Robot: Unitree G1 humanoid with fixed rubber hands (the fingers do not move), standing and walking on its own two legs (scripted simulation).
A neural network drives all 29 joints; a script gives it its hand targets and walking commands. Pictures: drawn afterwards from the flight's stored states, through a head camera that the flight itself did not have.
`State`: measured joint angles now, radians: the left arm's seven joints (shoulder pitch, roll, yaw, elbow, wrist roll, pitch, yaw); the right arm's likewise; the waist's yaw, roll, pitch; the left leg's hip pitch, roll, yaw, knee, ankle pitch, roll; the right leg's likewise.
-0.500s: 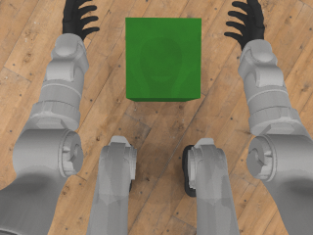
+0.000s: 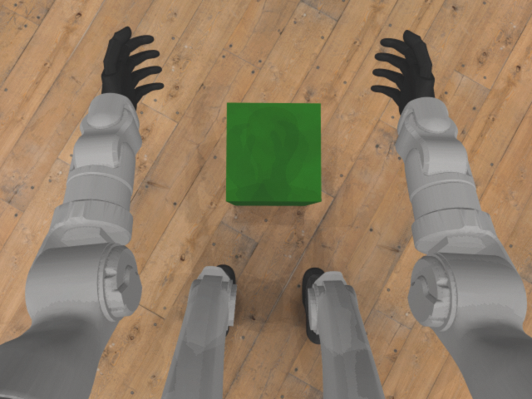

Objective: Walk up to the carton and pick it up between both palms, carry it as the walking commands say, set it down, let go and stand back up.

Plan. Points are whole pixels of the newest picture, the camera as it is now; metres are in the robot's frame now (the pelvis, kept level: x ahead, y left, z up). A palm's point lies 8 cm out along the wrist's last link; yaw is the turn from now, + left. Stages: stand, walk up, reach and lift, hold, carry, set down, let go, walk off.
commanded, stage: set down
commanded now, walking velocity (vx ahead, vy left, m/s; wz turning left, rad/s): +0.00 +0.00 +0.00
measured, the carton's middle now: (271, 162) +0.49 +0.01 -0.47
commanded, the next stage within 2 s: let go in 0.28 s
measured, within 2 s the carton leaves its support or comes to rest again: neither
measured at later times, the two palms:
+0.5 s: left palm (104, 104) +0.47 +0.21 -0.03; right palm (453, 118) +0.47 -0.18 -0.03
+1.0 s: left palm (0, 286) +0.29 +0.23 +0.08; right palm out of the picture +0.30 -0.23 +0.08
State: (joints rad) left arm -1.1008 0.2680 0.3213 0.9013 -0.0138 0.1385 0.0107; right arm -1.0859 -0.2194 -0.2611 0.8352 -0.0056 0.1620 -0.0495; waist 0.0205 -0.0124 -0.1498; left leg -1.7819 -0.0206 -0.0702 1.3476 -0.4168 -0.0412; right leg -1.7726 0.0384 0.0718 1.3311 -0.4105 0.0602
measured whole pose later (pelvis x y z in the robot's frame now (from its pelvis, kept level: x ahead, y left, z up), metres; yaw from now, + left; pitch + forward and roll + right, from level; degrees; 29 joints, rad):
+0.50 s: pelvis +0.02 +0.01 +0.08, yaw +0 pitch +45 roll -1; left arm -0.88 0.17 0.33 0.77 0.15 0.13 -0.02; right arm -0.85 -0.16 -0.32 0.72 -0.16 0.12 0.01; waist 0.02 0.00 -0.11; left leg -1.45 -0.01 -0.06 0.94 -0.28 -0.02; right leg -1.44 0.02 0.09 0.92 -0.27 0.06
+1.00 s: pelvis +0.07 -0.01 +0.16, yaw +1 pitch +16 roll +0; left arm 0.00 0.18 0.10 0.53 0.02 0.02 -0.05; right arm 0.02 -0.18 -0.10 0.52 -0.01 0.02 0.05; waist 0.01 -0.01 -0.03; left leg -0.59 0.01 -0.08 0.59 -0.27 -0.04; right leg -0.58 0.02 0.06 0.58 -0.27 0.02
